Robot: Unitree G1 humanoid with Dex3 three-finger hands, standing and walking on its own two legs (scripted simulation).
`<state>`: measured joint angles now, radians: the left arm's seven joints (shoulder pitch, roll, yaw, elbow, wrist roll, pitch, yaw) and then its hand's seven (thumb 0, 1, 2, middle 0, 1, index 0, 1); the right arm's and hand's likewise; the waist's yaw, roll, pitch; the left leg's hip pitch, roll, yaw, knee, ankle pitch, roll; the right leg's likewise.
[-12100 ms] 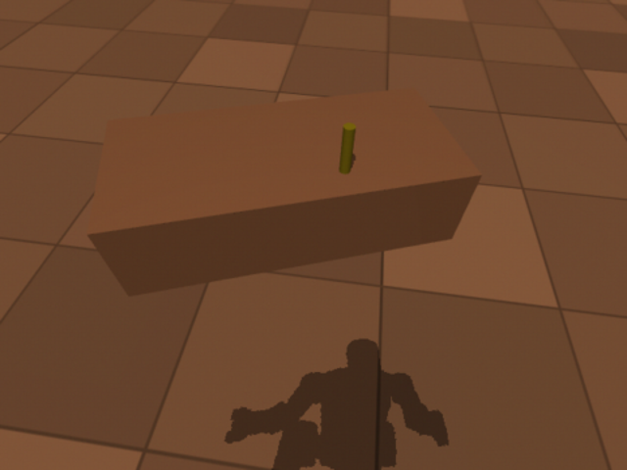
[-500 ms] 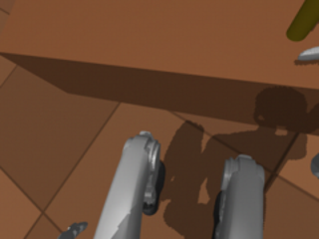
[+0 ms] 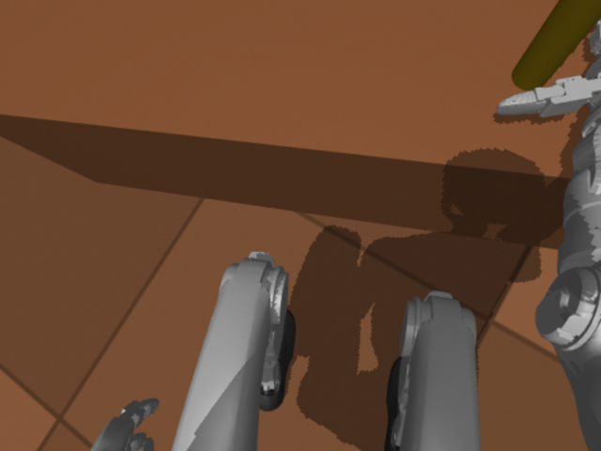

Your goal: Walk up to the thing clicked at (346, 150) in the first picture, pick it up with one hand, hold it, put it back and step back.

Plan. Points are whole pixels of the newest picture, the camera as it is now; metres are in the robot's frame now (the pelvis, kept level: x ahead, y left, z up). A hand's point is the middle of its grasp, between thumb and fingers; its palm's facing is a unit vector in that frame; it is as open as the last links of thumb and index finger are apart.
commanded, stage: close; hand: right
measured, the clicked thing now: (571, 19) +0.59 -0.18 +0.04
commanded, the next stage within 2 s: settle in 0.94 s
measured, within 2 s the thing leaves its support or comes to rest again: leaves its support in 1.32 s
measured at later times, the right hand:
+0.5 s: hand (550, 48) +0.58 -0.17 +0.01, palm faces +0.06 +1.00 -0.02, open 14.5 cm
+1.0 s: hand (550, 37) +0.59 -0.17 +0.02, palm faces +0.07 +1.00 -0.03, open 5.9 cm
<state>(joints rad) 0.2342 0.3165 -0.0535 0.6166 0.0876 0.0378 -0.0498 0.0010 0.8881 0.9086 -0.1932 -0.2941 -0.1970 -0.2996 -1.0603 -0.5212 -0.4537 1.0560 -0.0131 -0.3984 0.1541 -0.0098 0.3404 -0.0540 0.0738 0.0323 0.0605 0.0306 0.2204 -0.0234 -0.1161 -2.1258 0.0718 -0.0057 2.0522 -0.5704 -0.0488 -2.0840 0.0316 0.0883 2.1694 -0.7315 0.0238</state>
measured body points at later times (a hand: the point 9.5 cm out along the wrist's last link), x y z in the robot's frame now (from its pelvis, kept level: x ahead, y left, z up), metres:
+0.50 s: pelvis +0.00 +0.00 +0.00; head +0.23 -0.04 +0.38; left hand +0.02 +0.29 -0.11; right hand +0.57 -0.23 +0.02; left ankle +0.12 +0.15 -0.37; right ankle +0.07 -0.12 -0.37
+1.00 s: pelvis -0.01 +0.00 +0.00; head +0.23 -0.04 +0.38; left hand +0.01 +0.28 -0.11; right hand +0.58 -0.22 +0.02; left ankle +0.12 +0.15 -0.37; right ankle +0.07 -0.12 -0.37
